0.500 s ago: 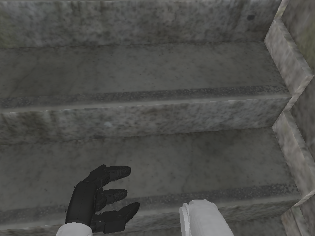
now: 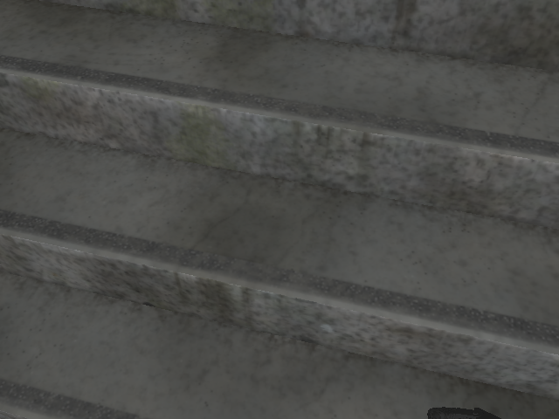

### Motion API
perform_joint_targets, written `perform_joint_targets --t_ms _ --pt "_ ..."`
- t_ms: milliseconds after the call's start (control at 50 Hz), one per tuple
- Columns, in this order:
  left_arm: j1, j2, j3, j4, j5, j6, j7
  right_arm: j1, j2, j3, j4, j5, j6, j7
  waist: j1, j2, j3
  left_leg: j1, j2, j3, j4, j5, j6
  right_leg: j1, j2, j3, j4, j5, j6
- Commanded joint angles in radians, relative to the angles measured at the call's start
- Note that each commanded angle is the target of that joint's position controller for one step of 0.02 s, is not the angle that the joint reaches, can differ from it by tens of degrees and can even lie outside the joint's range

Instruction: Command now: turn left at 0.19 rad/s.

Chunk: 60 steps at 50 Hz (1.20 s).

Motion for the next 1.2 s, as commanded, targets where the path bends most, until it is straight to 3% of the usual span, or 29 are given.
perform_joint_targets --t_ms 20,60,100,160,280,300,340,380,440,500,520,540,560,620,680,760,800,840,860,880,900,920,940,960,1000,1040,1080,1140,1200 --pt "0.029 0.138 0.046 -0.056 0.013 0.001 -0.02 0.165 -0.112 -0.054 0.014 -0.004 -0.044 -0.012 -0.025 -0.148 -0.218 0.44 -0.037 0.105 -0.355 0.059 0.042 0.015 -0.059 0.138 -0.153 -0.061 -0.134" --pt "0.081 0.032 0.023 -0.097 -0.025 0.018 -0.046 0.137 -0.166 -0.046 -0.028 -0.024 -0.077 -0.036 -0.019 0.327 -0.2 0.273 0.306 -0.576 -0.727 0.115 0.187 -0.071 0.054 0.106 0.186 -0.228 -0.013" --pt "0.145 0.039 0.026 -0.019 -0.042 0.019 -0.038 0.057 -0.073 -0.017 -0.006 -0.032 -0.095 -0.05 0.042 0.104 -0.11 0.161 0.267 -0.394 -0.683 0.16 0.231 0.025 0.026 0.17 0.362 -0.119 0.036" --pt "0.141 0.045 0.023 0.016 -0.03 0.018 -0.041 0.127 -0.082 -0.016 0.048 -0.043 -0.109 -0.072 0.029 0.125 -0.055 0.285 0.119 -0.088 -0.608 0.323 0.162 0.038 0.054 0.134 0.151 -0.183 0.02" --pt "0.093 0.052 0.022 -0.011 -0.041 0.003 -0.034 0.176 -0.174 -0.068 0.037 -0.003 -0.079 -0.108 -0.019 0.068 -0.117 0.44 0.151 -0.042 -0.451 0.313 0.169 0.101 0.112 0.057 -0.287 0.035 -0.059" --pt "0.129 0.057 0.021 -0.005 -0.035 0.001 -0.038 0.163 -0.163 -0.069 0.027 -0.01 -0.079 -0.109 -0.005 0.035 -0.113 0.36 0.138 -0.018 -0.389 0.173 0.136 0.16 0.082 0.133 -0.336 0.08 -0.09" --pt "0.206 0.22 0.081 -0.018 -0.017 0.007 -0.038 0.069 -0.113 -0.059 -0.043 0.0 -0.076 -0.096 0.029 -0.327 -0.076 0.037 -0.117 0.126 -0.053 -0.175 0.02 0.205 -0.136 0.668 -0.463 -0.017 -0.287" --pt "0.143 0.227 0.095 -0.071 0.007 0.017 -0.044 0.051 -0.127 -0.063 -0.043 -0.011 -0.094 -0.059 0.032 -0.273 -0.003 -0.105 -0.082 -0.041 0.286 -0.176 0.017 0.128 -0.157 0.799 -0.589 -0.528 -0.4" --pt "-0.082 0.176 0.07 -0.148 -0.011 0.009 -0.052 0.122 -0.146 -0.059 -0.011 0.003 -0.135 -0.027 -0.092 -0.145 -0.007 0.103 -0.06 0.007 0.028 -0.221 0.034 -0.042 -0.006 0.531 -0.525 -0.284 -0.321" --pt "-0.131 0.138 0.068 -0.15 -0.018 -0.011 -0.049 0.334 -0.107 -0.057 0.064 0.021 -0.133 -0.068 -0.175 -0.13 0.01 0.62 -0.132 0.17 -0.52 0.071 0.04 -0.262 0.108 0.436 -0.334 -0.068 -0.25" --pt "-0.183 0.114 0.063 -0.163 -0.024 -0.027 -0.063 0.429 -0.175 -0.077 0.1 0.003 -0.14 -0.082 -0.222 -0.033 -0.034 0.815 -0.029 0.048 -0.608 0.094 0.05 -0.4 0.158 0.353 -0.094 -0.085 -0.212" --pt "-0.207 0.049 0.046 -0.207 -0.05 -0.043 -0.079 0.427 -0.313 -0.104 0.084 -0.038 -0.158 -0.088 -0.2 0.227 -0.129 0.928 0.276 -0.418 -0.732 -0.171 0.096 -0.586 0.242 0.206 0.265 -0.14 -0.141" --pt "-0.168 0.088 0.042 -0.219 -0.041 -0.041 -0.086 0.336 -0.297 -0.099 0.054 -0.058 -0.163 -0.084 -0.15 0.234 -0.208 0.83 0.416 -0.699 -0.789 -0.481 0.168 -0.63 0.147 0.218 0.533 -0.101 -0.114" --pt "-0.233 0.055 0.021 -0.22 0.014 -0.037 -0.107 0.26 -0.192 -0.056 0.12 -0.054 -0.197 -0.059 -0.072 0.001 -0.087 0.682 0.312 -0.35 -0.681 -0.25 0.151 -0.78 0.101 0.226 1.154 0.071 -0.113" --pt "-0.309 -0.046 -0.029 -0.267 0.014 -0.019 -0.103 0.403 -0.134 -0.041 0.261 -0.051 -0.242 -0.027 -0.069 -0.023 0.008 0.636 0.284 -0.216 -0.692 -0.193 0.139 -0.992 0.126 0.285 1.484 -0.013 -0.167" --pt "-0.538 -0.057 -0.054 -0.379 0.013 0.013 -0.061 0.426 -0.136 -0.033 0.349 -0.055 -0.27 0.003 -0.057 0.001 0.163 0.484 0.254 -0.033 -0.843 0.043 0.119 -1.067 0.144 0.195 1.46 -0.135 -0.162" --pt "-0.595 -0.025 -0.064 -0.455 -0.015 0.013 -0.06 0.404 -0.14 -0.027 0.396 -0.016 -0.276 -0.006 -0.005 0.029 0.223 0.343 0.178 0.124 -0.981 0.212 0.1 -0.889 0.066 0.122 1.049 -0.195 -0.166" --pt "-0.535 -0.021 -0.095 -0.458 -0.054 0.015 -0.093 0.362 -0.178 -0.015 0.394 0.046 -0.251 -0.042 0.018 0.012 0.087 0.182 0.16 0.221 -1.149 0.618 0.166 -0.318 0.024 -0.104 0.542 -0.137 -0.194" --pt "-0.472 -0.018 -0.072 -0.386 -0.059 0.014 -0.104 0.456 -0.193 -0.02 0.404 0.062 -0.241 -0.043 -0.027 -0.021 -0.071 0.222 0.15 0.191 -0.982 1.172 0.213 -0.023 0.131 -0.234 0.487 -0.135 -0.178" --pt "-0.201 0.018 -0.045 -0.304 -0.044 0.015 -0.098 0.449 -0.31 -0.034 0.393 0.067 -0.255 -0.039 0.086 0.091 -0.315 0.304 0.197 0.182 -0.674 1.878 0.237 0.274 0.226 -0.208 0.548 -0.104 -0.177" --pt "0.068 0.038 -0.018 -0.257 -0.038 0.021 -0.077 0.357 -0.48 -0.101 0.345 0.066 -0.271 -0.015 0.23 0.245 -0.486 0.481 0.254 0.126 -0.375 2.119 0.211 0.33 0.196 -0.067 0.352 -0.128 -0.188" --pt "0.188 0.199 0.034 -0.224 -0.012 0.01 -0.066 0.348 -0.401 -0.101 0.3 0.089 -0.297 0.016 0.264 0.124 -0.596 0.285 0.185 0.022 -0.015 1.771 0.159 0.561 0.023 0.365 0.141 -0.384 -0.252" --pt "0.252 0.296 0.074 -0.146 0.011 0.013 -0.052 0.231 -0.274 -0.105 0.254 0.091 -0.32 0.068 0.264 -0.197 -0.577 0.011 -0.136 -0.063 0.505 0.563 0.092 0.612 -0.213 0.892 -0.335 -0.194 -0.355" --pt "0.168 0.27 0.084 -0.133 0.021 -0.006 -0.065 0.248 -0.192 -0.098 0.227 0.029 -0.309 0.054 0.193 -0.092 -0.614 -0.121 -0.178 -0.301 0.939 0.347 0.081 0.581 -0.278 1.088 -0.45 -0.098 -0.271" --pt "0.002 0.159 0.059 -0.034 -0.039 -0.066 -0.091 0.138 -0.027 -0.06 0.113 -0.01 -0.262 0.017 0.03 0.043 -0.306 -0.299 -0.079 -0.133 1.125 0.389 0.098 0.319 -0.272 0.762 -0.346 -0.012 -0.237" --pt "0.018 -0.023 0.006 0.098 -0.028 -0.098 -0.099 0.062 0.064 -0.022 0.068 -0.059 -0.209 0.006 -0.038 -0.006 -0.093 -0.474 -0.052 -0.095 1.257 0.269 0.143 0.164 -0.186 0.424 -0.35 0.162 -0.207" --pt "0.095 -0.063 -0.011 0.172 0.0 -0.138 -0.093 0.032 0.112 0.012 0.046 -0.026 -0.143 0.005 -0.06 -0.028 -0.047 -0.635 -0.035 -0.121 1.289 0.204 0.174 0.152 -0.208 0.273 -0.446 -0.033 -0.144" --pt "0.144 -0.009 -0.026 0.252 -0.014 -0.173 -0.093 -0.124 0.131 0.026 -0.049 0.011 -0.076 -0.051 -0.108 -0.083 0.048 -0.839 -0.084 -0.099 1.517 0.14 0.212 0.122 -0.232 0.146 -0.602 -0.039 -0.048" --pt "0.131 0.044 -0.042 0.278 -0.043 -0.169 -0.103 -0.327 0.089 0.051 -0.143 0.02 -0.072 -0.062 -0.136 0.011 0.129 -0.718 -0.099 0.037 1.066 0.14 0.2 -0.038 -0.088 -0.107 -0.739 0.161 0.008"
Keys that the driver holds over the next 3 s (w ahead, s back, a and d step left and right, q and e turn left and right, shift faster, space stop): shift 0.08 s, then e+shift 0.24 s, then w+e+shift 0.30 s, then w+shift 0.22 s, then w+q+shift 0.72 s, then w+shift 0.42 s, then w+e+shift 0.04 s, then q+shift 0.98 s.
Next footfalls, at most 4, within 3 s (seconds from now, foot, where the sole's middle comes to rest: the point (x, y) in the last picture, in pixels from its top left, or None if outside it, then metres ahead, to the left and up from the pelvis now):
0.02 left None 0.13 0.13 -0.74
0.30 right None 0.07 -0.08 -0.74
0.90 right None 0.35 -0.26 -0.56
1.36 left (415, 257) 0.66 -0.22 -0.39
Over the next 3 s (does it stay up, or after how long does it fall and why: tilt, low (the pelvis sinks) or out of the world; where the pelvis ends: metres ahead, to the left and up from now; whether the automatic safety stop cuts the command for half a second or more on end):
stays up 1.56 -0.23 0.72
